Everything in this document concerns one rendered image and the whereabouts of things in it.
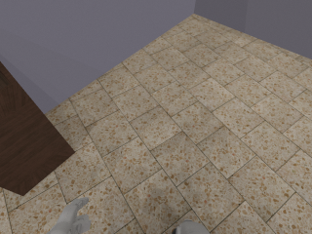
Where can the drawer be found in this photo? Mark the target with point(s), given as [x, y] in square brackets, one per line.
[3, 82]

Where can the right robot thigh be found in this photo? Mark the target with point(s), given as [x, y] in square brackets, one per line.
[191, 227]

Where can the cabinet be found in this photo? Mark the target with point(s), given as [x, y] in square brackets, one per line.
[30, 146]

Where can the left robot hand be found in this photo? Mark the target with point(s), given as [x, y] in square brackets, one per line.
[80, 223]

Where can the robot left forearm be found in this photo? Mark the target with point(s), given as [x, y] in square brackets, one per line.
[61, 228]

